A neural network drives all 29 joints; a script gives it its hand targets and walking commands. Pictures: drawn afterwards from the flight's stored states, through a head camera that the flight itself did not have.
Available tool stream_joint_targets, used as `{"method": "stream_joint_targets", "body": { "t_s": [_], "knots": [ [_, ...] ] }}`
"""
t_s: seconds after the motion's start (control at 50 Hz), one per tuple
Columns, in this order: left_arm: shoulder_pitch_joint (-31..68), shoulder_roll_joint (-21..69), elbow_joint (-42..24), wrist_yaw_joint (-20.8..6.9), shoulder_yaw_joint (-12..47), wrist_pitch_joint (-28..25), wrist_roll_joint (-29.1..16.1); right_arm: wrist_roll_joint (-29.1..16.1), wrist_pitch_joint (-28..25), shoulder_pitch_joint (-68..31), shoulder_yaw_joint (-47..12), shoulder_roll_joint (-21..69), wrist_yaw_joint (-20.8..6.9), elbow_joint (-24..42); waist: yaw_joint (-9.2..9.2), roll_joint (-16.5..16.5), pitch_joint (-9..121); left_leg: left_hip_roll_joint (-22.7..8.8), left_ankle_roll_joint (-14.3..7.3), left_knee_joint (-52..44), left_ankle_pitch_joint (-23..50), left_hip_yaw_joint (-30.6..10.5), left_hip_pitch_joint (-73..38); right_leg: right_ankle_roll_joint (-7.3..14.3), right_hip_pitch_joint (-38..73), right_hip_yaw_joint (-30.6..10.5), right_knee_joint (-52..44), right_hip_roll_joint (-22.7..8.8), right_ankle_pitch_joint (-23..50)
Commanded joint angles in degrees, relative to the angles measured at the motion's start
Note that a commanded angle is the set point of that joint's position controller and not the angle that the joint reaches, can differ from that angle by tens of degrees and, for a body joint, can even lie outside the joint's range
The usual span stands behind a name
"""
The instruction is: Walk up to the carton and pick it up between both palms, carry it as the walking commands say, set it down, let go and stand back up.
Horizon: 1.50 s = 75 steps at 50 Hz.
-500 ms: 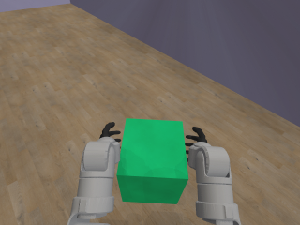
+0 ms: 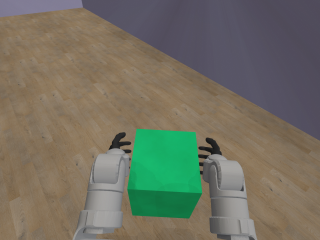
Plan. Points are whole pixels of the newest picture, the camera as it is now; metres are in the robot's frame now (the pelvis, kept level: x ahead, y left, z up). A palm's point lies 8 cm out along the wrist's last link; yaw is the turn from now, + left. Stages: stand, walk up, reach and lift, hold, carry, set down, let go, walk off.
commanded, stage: carry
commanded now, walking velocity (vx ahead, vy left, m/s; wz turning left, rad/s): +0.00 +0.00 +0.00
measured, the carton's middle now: (163, 174) +0.33 +0.00 -0.01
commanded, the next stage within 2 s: hold in 1.76 s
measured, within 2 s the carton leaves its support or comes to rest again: neither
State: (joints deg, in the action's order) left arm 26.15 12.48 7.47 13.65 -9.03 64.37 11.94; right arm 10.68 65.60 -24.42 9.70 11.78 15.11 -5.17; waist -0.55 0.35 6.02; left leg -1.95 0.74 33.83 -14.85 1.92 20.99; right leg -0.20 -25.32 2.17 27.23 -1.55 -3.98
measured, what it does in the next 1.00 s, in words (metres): shifts its weight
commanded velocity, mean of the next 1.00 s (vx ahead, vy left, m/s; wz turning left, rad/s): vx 0.00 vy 0.00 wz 0.00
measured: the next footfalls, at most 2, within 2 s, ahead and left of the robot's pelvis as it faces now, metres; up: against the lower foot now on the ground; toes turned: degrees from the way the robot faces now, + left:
none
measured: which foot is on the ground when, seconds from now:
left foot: down 0.00-1.00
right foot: down 0.00-1.00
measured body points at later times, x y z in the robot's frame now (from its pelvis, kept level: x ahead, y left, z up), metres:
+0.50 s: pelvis +0.04 +0.01 +0.00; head +0.02 +0.01 +0.45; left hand +0.35 +0.14 +0.06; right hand +0.35 -0.11 +0.06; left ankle +0.03 +0.13 -0.73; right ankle +0.11 -0.12 -0.73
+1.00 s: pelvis +0.05 +0.01 +0.00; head +0.03 +0.01 +0.45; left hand +0.36 +0.14 +0.05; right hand +0.36 -0.11 +0.05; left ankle +0.03 +0.13 -0.73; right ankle +0.11 -0.12 -0.73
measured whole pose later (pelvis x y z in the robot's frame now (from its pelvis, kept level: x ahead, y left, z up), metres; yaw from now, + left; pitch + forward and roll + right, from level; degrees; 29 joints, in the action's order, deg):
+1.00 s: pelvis +0.05 +0.01 +0.00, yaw +1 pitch +1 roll -1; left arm 16.4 9.1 9.5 8.4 -5.5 49.1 9.9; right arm 9.9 50.1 -16.5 6.5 9.1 7.9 -8.4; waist -0.4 -0.5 5.6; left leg -1.7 0.3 32.9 -19.0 1.5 15.3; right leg -1.0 -20.7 3.5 29.6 -2.6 -10.2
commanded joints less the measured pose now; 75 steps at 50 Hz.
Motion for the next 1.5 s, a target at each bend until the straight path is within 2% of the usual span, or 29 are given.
{"method": "stream_joint_targets", "body": {
  "t_s": [0.0, 0.1, 0.26, 0.7, 1.48],
  "knots": [
    [25.34, 58.53, -0.14, -19.71, 28.34, -2.97, -22.15, -22.21, -3.86, -29.09, -29.33, 56.07, -21.41, 2.08, -0.23, 0.68, 16.46, -5.06, -1.36, -5.88, -0.77, -5.19, -2.85, 0.78, 11.06, -6.03, -4.37, -5.7, -5.0],
    [22.33, 56.23, -4.41, -19.11, 30.56, -5.28, -21.92, -21.7, -6.41, -25.9, -31.49, 53.92, -20.63, 6.78, -0.23, -0.43, 16.81, -5.52, -1.79, -6.09, 2.0, -5.15, -3.55, 1.15, 12.88, -4.71, -2.63, -5.38, -0.48],
    [17.61, 52.92, -5.19, -18.52, 31.33, -7.86, -20.75, -19.78, -9.1, -20.19, -31.68, 50.92, -20.04, 7.11, -0.19, -1.34, 16.53, -5.91, -1.91, -5.07, 7.12, -4.88, -5.56, 1.47, 13.17, -3.54, -0.53, -5.29, 4.04],
    [13.45, 48.96, -3.71, -17.72, 29.65, -14.83, -17.59, -16.82, -16.01, -16.76, -29.49, 48.5, -19.61, 4.0, 0.18, -1.21, 14.0, -5.45, -2.02, -6.53, 6.37, -4.48, -5.95, 1.56, 14.07, -2.62, -0.24, -5.55, 2.9],
    [11.58, 47.09, -2.23, -17.76, 28.19, -20.79, -14.71, -13.47, -21.44, -14.48, -27.62, 47.82, -19.75, 0.25, 0.42, -0.49, 13.77, -4.73, -2.08, -6.92, 6.33, -3.55, -6.63, 1.71, 14.82, -2.25, 0.48, -6.3, 4.1]
  ]
}}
